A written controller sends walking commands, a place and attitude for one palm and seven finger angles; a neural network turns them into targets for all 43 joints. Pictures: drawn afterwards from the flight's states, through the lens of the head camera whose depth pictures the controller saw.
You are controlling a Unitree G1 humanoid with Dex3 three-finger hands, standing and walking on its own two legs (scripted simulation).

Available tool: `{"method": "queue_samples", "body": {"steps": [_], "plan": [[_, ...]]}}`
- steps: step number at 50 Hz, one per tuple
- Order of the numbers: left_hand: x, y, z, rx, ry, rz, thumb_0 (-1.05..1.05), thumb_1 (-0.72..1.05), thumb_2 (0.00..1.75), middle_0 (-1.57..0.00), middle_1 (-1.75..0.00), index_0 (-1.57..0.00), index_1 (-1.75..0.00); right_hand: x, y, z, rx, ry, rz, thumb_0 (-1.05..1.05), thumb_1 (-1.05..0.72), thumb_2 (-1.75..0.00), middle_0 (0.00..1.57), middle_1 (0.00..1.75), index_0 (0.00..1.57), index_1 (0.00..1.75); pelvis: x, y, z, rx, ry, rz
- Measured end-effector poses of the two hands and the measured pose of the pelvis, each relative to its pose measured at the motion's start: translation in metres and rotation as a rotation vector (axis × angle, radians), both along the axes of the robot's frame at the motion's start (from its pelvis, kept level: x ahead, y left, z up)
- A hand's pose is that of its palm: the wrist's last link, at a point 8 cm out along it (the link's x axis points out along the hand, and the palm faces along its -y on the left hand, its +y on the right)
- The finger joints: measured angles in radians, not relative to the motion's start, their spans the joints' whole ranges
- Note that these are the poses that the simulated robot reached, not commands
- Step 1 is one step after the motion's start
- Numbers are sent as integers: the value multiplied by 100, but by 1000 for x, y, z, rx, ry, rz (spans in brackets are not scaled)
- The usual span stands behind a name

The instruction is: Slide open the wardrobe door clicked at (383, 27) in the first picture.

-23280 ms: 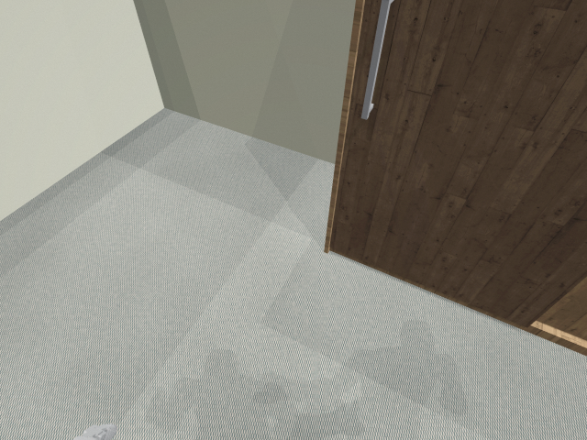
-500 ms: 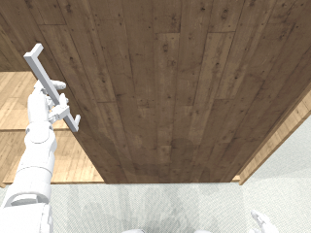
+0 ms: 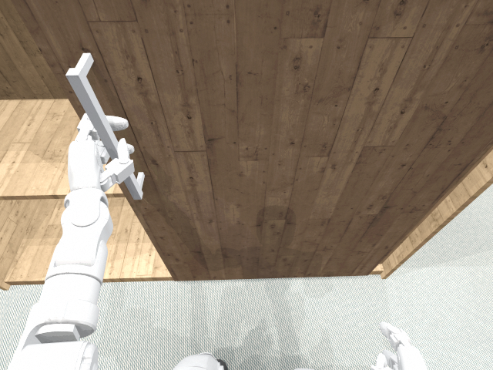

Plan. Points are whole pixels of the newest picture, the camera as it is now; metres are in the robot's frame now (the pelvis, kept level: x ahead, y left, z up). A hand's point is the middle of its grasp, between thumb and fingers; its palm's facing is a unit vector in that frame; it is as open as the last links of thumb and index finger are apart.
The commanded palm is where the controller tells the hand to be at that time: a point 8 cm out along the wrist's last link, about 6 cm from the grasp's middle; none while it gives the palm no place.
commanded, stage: stop walking and hold the door there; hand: left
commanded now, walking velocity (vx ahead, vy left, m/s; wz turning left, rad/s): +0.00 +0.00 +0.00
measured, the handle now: (116, 140) +0.44 +0.25 +0.10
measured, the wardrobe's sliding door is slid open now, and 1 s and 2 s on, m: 0.68 0.68 0.68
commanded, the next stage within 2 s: loosen the grip on the handle in 0.66 s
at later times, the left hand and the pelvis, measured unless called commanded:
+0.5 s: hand (127, 163) +0.39 +0.22 +0.11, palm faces +0.31 -0.93 -0.20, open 5.7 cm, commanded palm +0.36 +0.24 +0.09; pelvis +0.02 +0.00 +0.01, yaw +0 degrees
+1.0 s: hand (122, 161) +0.39 +0.23 +0.11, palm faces +0.32 -0.93 -0.16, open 8.5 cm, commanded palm +0.35 +0.27 +0.11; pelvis +0.00 -0.01 +0.00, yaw -1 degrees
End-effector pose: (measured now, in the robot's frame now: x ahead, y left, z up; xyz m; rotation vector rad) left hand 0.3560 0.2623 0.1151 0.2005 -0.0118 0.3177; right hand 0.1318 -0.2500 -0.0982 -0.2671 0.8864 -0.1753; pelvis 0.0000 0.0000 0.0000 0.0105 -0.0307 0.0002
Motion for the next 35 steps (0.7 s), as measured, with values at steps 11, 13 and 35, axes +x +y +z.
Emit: {"method": "queue_samples", "body": {"steps": [11, 13, 35], "plan": [[-1, -1, 2, -2, 28, 9, -4, 79, 84, -33, -131, -26, -139, -12, 20, -6, 70, 46, 23, 1, -90, -90, 21, 30, 21, 30, 4, -3, 6, -19, 17, 4], [-1, 0, 2, -2, 24, 2, -4, 78, 85, -34, -131, -27, -139, -11, 17, -6, 55, 55, 16, 1, -90, -89, 21, 30, 21, 30, 8, -2, 6, -19, 18, 6], [-1, -1, 2, -4, 27, 12, -4, 77, 86, -35, -131, -28, -139, 21, 1, 12, 21, -32, -2, 0, -90, -90, 21, 30, 20, 30, 19, -6, 8, -19, 28, -10]]}}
